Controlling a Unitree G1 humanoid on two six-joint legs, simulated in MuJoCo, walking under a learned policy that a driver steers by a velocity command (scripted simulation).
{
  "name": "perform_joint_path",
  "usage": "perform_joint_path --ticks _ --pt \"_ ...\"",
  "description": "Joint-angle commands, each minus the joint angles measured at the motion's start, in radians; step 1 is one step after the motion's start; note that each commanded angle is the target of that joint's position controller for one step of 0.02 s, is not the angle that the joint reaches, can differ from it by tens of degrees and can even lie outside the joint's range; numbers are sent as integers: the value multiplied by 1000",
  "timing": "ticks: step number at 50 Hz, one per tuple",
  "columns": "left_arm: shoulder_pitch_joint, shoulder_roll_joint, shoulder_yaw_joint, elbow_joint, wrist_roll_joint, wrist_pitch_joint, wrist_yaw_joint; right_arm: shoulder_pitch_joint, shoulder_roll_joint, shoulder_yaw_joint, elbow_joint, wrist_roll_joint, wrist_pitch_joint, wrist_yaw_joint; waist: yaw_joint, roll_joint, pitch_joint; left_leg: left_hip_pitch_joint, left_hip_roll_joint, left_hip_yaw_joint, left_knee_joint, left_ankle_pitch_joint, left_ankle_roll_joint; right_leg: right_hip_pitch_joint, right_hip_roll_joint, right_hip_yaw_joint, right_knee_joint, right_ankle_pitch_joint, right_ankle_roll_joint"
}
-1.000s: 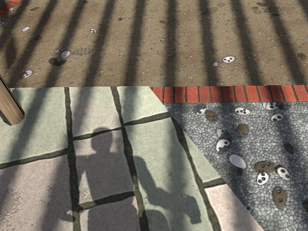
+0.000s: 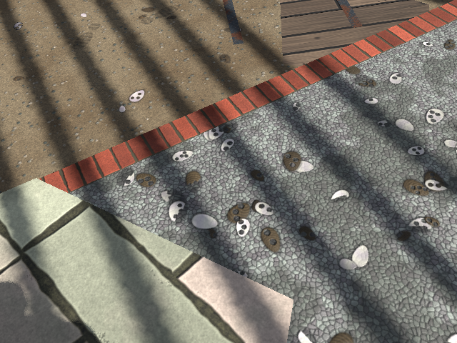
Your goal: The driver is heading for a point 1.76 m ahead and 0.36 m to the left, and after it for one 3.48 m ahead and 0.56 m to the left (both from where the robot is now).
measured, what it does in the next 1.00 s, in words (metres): steps on the spot: left foot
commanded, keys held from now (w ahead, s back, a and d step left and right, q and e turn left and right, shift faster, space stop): no key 0.58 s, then w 0.42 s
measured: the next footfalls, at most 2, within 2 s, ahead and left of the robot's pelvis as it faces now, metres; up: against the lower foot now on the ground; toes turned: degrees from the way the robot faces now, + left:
left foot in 0.22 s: +0.03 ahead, +0.13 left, +0.00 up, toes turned -1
left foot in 1.36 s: +0.45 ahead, +0.06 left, +0.00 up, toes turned +3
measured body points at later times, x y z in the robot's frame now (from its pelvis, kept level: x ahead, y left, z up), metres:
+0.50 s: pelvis +0.00 +0.02 +0.00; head +0.01 +0.03 +0.45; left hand +0.05 +0.28 -0.15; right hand +0.07 -0.23 -0.14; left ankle -0.01 +0.13 -0.75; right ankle +0.00 -0.07 -0.75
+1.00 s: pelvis +0.09 -0.02 +0.00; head +0.10 -0.03 +0.45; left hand +0.09 +0.24 -0.14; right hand +0.10 -0.27 -0.16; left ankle +0.02 +0.11 -0.69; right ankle +0.06 -0.09 -0.75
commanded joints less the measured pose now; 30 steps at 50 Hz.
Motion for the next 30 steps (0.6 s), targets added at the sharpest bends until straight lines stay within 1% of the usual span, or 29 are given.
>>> perform_joint_path --ticks 1,3,6,8,9,10,11,12,13,14,15,16,17,19,21,29,30 --pt "29 133 25 -20 6 -16 8 -4 -61 -13 -40 -1 -2 -2 33 -163 -81 -14 2 -14 -89 2 -4 97 -250 185 -107 363 -119" --pt "37 135 22 -1 10 -17 9 -15 -52 -9 -33 -1 -2 -8 42 -170 -68 23 -4 -15 -174 -13 4 77 -252 200 -108 303 -124" --pt "30 135 18 24 15 -20 10 -9 -42 -3 -14 4 -8 -21 40 -166 -66 103 -21 -10 -285 -33 20 33 -252 223 -94 275 -129" --pt "15 129 13 40 13 -22 13 11 -33 1 5 8 -15 -30 26 -153 -75 169 -29 -8 -387 2 32 13 -250 241 -77 270 -121" --pt "-3 123 10 47 7 -22 15 35 -20 6 20 7 -22 -33 2 -135 -79 230 -31 -3 -496 81 40 -8 -236 235 -59 254 -101" --pt "-8 111 4 56 1 -24 18 55 -14 12 34 0 -34 -37 -18 -103 -87 328 -6 -31 -619 233 47 -55 -223 232 -50 221 -64" --pt "12 83 -6 63 1 -32 18 66 -42 11 43 -12 -49 -41 -7 -57 -115 419 76 -123 -650 316 57 -103 -193 220 -36 164 -22" --pt "76 83 -1 80 -2 -32 13 16 -109 2 37 -10 -60 -38 63 29 -86 375 144 -192 -622 416 84 -104 -105 151 -54 68 -2" --pt "67 89 0 114 3 -25 15 -21 -83 6 45 4 -64 -26 48 47 -69 265 138 -179 -618 364 100 -7 -80 125 -86 48 8" --pt "50 102 4 129 6 -22 17 -25 -51 16 51 4 -70 -19 33 42 -56 232 109 -156 -630 314 86 38 -89 129 -82 74 11" --pt "45 112 8 144 4 -22 18 -17 -47 18 63 3 -73 -20 24 39 -51 229 88 -136 -638 294 75 54 -98 131 -71 104 9" --pt "45 114 10 156 2 -22 16 -5 -46 20 78 3 -75 -24 23 44 -56 238 78 -128 -643 299 71 59 -106 133 -66 128 5" --pt "51 106 9 170 2 -23 15 4 -40 23 93 6 -77 -28 24 35 -54 248 75 -125 -645 299 71 53 -111 135 -71 139 6" --pt "63 88 4 204 1 -27 19 9 -36 24 113 6 -77 -31 22 0 -51 270 75 -123 -643 294 75 34 -113 135 -84 132 12" --pt "67 83 2 234 0 -27 23 8 -31 27 130 4 -77 -32 20 -22 -42 270 75 -124 -646 279 80 26 -112 134 -94 121 18" --pt "86 73 -6 322 -1 -25 31 13 -16 39 200 3 -80 -35 22 -44 -34 261 69 -126 -656 263 88 29 -119 128 -99 124 27" --pt "97 70 -7 332 -1 -24 31 25 -18 39 211 2 -79 -35 20 -41 -55 268 59 -125 -664 159 92 31 -108 120 -93 44 23"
